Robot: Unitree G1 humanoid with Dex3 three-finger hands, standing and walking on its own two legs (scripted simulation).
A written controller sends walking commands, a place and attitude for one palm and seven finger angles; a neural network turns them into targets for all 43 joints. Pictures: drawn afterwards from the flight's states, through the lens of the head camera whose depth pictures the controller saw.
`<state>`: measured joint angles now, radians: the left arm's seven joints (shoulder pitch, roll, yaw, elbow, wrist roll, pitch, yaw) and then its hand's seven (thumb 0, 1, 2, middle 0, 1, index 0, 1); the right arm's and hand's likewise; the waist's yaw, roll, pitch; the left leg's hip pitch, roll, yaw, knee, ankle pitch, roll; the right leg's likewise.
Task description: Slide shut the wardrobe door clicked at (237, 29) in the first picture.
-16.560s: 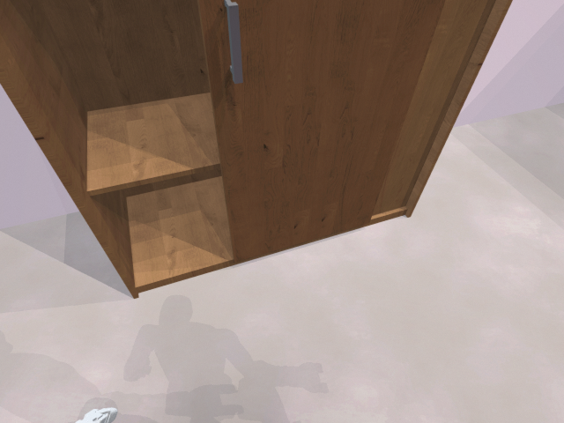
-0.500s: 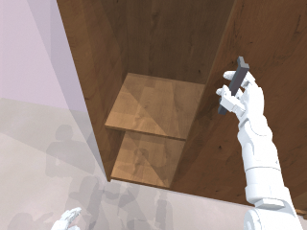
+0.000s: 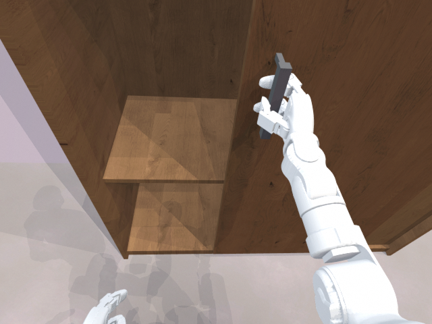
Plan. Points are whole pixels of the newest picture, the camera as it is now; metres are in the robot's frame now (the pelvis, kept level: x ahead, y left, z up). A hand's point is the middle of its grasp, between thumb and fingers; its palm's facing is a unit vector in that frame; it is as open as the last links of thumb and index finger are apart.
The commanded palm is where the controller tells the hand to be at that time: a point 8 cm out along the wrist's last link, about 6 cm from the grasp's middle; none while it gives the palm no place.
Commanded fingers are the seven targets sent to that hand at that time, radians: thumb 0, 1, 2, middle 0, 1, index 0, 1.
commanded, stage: step sideways, sliding the door along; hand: right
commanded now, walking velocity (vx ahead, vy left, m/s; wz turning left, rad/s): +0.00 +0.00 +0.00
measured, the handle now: (271, 98) +0.49 -0.06 +0.17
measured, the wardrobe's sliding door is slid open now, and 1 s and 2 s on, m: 0.39 0.33 0.04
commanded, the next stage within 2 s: none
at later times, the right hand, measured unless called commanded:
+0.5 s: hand (252, 115) +0.44 -0.02 +0.17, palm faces -0.03 +0.99 -0.13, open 5.9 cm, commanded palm +0.42 -0.04 +0.18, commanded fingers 0.00 -0.90 -0.90 0.45 1.40 0.45 1.40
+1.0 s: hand (226, 114) +0.44 +0.03 +0.17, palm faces +0.12 +0.99 -0.09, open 6.1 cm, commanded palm +0.42 +0.04 +0.17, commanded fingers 0.00 -0.90 -0.90 0.45 1.40 0.45 1.40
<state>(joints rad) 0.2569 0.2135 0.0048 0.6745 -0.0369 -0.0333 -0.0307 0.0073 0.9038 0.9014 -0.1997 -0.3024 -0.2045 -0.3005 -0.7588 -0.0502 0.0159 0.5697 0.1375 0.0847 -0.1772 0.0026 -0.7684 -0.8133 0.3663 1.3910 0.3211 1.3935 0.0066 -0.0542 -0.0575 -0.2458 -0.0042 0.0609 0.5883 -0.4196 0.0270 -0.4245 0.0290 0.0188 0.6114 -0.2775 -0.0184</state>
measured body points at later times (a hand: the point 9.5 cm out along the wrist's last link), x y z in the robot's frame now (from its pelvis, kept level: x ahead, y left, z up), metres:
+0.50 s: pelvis -0.03 +0.04 -0.01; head +0.02 +0.07 +0.44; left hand +0.04 +0.28 -0.16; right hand +0.43 -0.07 +0.18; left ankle -0.07 +0.10 -0.73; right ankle -0.03 -0.09 -0.67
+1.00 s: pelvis +0.02 +0.17 -0.02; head +0.11 +0.16 +0.42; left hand +0.24 +0.33 -0.14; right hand +0.43 -0.03 +0.17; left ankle +0.10 +0.34 -0.73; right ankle +0.02 -0.06 -0.72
